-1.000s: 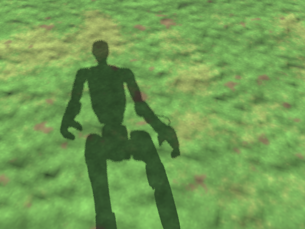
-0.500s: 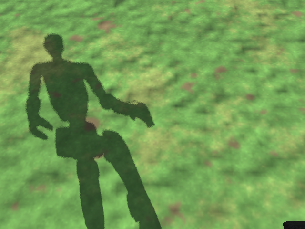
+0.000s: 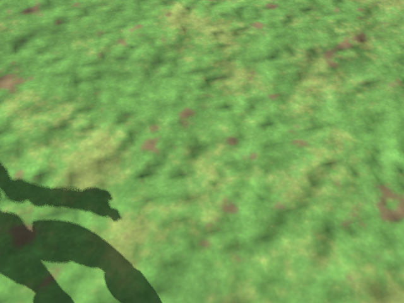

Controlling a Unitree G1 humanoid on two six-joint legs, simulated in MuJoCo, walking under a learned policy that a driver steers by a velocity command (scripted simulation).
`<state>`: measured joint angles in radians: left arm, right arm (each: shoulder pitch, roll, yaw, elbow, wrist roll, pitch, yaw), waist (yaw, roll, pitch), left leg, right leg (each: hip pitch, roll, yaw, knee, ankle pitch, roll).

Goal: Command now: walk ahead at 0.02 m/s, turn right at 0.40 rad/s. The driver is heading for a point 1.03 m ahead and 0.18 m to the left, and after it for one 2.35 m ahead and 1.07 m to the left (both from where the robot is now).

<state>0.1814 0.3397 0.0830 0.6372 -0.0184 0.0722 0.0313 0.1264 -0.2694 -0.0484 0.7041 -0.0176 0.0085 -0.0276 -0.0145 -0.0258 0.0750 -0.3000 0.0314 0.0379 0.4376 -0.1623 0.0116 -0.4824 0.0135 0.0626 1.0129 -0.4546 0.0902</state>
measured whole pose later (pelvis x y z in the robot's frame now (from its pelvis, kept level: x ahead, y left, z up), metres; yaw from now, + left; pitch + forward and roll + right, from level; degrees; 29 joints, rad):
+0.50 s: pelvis +0.05 -0.03 +0.01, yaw -4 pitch +1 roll +0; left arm 0.32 0.27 0.05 0.76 -0.01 -0.03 0.01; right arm 0.16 -0.31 -0.06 0.80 0.02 -0.05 0.02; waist 0.05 0.02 -0.01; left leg -0.41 0.05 0.01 0.64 -0.27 -0.01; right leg -0.11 0.03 0.04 0.31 -0.23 -0.03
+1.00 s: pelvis +0.18 +0.00 +0.00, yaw -3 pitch +0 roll +1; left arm 0.13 0.25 0.04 0.76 0.01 -0.01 0.02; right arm 0.23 -0.26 -0.02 0.90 0.00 -0.03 0.00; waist -0.04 -0.03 0.03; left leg -0.10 -0.05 0.04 0.41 -0.31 0.04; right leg -0.34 -0.04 0.03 0.47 -0.10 0.01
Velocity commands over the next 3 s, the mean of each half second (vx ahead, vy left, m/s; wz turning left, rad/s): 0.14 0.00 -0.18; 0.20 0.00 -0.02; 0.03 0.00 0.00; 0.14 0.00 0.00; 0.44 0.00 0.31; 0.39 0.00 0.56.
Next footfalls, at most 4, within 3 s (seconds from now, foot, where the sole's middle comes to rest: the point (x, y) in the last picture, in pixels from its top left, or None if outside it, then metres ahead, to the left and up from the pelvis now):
0.14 right None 0.04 -0.14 -0.78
0.60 left None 0.16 0.09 -0.78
0.98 right None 0.28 -0.14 -0.78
2.48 left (177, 243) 0.63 0.08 -0.78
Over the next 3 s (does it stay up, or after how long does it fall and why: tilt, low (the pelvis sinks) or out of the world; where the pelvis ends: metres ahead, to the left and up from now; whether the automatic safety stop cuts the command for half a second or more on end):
stays up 0.75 0.02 -0.02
